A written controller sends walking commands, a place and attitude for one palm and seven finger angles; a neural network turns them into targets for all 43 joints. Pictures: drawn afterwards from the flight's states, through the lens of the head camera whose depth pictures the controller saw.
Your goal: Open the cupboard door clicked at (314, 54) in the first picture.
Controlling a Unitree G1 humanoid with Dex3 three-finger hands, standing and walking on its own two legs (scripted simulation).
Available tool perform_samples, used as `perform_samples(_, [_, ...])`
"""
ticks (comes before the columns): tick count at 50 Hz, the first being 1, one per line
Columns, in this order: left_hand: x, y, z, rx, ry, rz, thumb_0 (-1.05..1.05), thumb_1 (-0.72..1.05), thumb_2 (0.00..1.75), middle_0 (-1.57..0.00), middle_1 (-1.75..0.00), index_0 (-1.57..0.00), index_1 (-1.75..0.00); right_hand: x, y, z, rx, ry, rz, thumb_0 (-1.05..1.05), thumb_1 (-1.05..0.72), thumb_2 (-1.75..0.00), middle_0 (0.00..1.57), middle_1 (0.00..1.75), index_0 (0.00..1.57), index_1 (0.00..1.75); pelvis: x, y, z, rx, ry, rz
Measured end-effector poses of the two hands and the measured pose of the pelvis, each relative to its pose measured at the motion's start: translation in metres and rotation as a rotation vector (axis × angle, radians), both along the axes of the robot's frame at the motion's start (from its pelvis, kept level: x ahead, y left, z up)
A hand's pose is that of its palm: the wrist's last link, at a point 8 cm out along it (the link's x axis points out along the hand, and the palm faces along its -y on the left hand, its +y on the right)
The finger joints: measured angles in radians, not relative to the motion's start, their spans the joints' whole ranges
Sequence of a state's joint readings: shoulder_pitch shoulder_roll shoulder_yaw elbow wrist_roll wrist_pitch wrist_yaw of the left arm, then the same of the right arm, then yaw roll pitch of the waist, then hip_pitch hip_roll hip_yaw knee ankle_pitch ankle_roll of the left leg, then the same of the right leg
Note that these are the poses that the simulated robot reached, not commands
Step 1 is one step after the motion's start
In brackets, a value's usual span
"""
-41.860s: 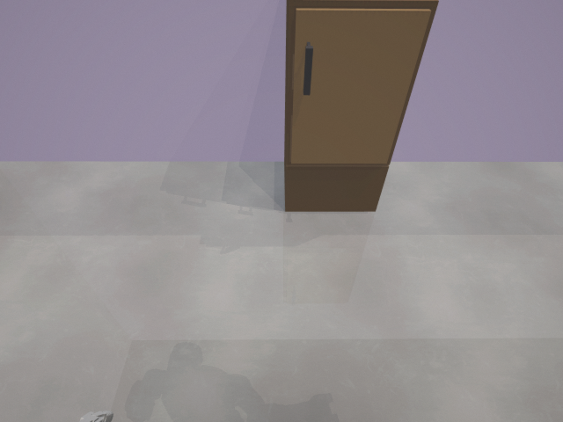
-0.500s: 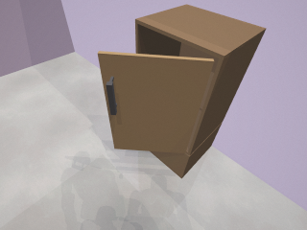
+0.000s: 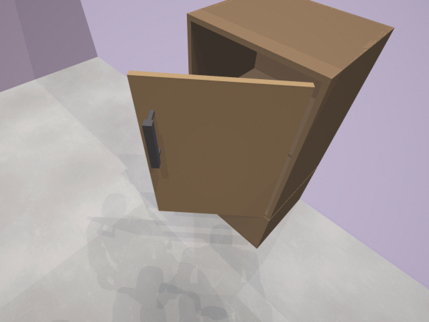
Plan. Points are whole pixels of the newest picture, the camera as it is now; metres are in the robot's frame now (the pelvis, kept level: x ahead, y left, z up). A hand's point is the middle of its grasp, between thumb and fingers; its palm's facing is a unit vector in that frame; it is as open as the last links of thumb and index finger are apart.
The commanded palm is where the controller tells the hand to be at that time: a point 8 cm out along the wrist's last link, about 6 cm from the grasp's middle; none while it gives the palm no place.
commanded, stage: come to a stop and stand still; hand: left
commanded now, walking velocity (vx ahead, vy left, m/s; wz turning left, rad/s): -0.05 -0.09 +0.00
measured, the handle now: (153, 140) +0.53 +0.19 -0.01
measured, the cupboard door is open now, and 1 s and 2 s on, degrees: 41 41 41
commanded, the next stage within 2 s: look again from close up in 1.20 s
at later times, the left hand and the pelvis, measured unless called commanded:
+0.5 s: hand out of the picture -0.01 +0.15 -0.16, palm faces +0.02 -0.97 -0.22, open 7.3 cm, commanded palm none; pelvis -0.01 -0.02 +0.00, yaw +0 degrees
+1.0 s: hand out of the picture +0.00 +0.12 -0.16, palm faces +0.03 -0.97 -0.23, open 7.3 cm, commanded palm none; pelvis -0.01 -0.06 +0.01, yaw +1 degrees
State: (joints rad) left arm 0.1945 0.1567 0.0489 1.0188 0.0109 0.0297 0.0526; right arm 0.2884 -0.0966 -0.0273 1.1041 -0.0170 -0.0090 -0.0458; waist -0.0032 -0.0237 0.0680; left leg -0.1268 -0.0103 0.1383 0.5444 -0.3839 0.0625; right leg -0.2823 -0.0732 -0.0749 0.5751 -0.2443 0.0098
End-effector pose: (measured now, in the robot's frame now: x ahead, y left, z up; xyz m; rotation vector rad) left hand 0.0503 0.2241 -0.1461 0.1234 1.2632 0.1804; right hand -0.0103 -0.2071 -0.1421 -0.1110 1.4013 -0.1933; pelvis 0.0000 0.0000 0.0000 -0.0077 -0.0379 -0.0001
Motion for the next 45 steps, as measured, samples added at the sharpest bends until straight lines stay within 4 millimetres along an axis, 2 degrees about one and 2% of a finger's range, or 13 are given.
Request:
perform_samples(4, [0.002,0.001,0.003,0.008,-0.004,-0.004,0.01,0.93,0.89,-0.2,-0.3,-0.2,-0.3,0.019,-0.01,0.001,-0.025,-0.027,0.015,0.02,-0.94,-0.9,0.2,0.3,0.2,0.3,0.003,0.0,0.001,0.009,-0.006,-0.001])
perform_samples(9, [-0.009,-0.003,0.005,0.017,0.029,-0.018,0.0,0.93,0.89,-0.2,-0.3,-0.2,-0.3,0.034,-0.025,0.003,-0.038,-0.071,0.005,0.01,-0.93,-0.9,0.2,0.3,0.2,0.3,0.002,-0.005,0.002,0.005,-0.008,-0.013])
perform_samples(19, [-0.047,-0.014,0.006,0.026,0.079,-0.026,0.01,0.92,0.89,-0.2,-0.3,-0.2,-0.3,0.034,-0.04,0.004,-0.025,-0.133,0.052,0.0,-0.92,-0.9,0.2,0.3,0.2,0.3,-0.008,-0.017,0.002,0.01,0.002,-0.005])
perform_samples(24, [-0.062,-0.023,0.014,0.029,0.09,-0.023,0.01,0.92,0.89,-0.2,-0.3,-0.2,-0.3,0.025,-0.042,-0.001,0.008,-0.132,0.07,0.0,-0.92,-0.9,0.2,0.3,0.2,0.3,-0.011,-0.023,0.003,0.017,-0.005,-0.003])
perform_samples(30, [-0.071,-0.037,0.019,0.028,0.113,-0.026,0.01,0.91,0.89,-0.2,-0.3,-0.2,-0.3,0.004,-0.045,-0.005,0.048,-0.079,0.066,0.0,-0.92,-0.9,0.2,0.3,0.2,0.3,-0.013,-0.034,0.007,0.026,0.002,-0.005])
perform_samples(39, [-0.068,-0.053,0.021,0.032,0.127,-0.023,0.01,0.92,0.89,-0.2,-0.3,-0.2,-0.3,-0.037,-0.048,-0.007,0.083,0.051,0.041,0.0,-0.91,-0.9,0.2,0.3,0.19,0.3,-0.011,-0.049,0.008,0.029,0.01,0.0])
perform_samples(45, [-0.063,-0.058,0.02,0.035,0.129,-0.016,0.01,0.93,0.89,-0.2,-0.3,-0.2,-0.3,-0.052,-0.05,-0.006,0.09,0.112,0.031,0.0,-0.91,-0.9,0.2,0.3,0.19,0.3,-0.008,-0.056,0.009,0.028,0.013,0.006])
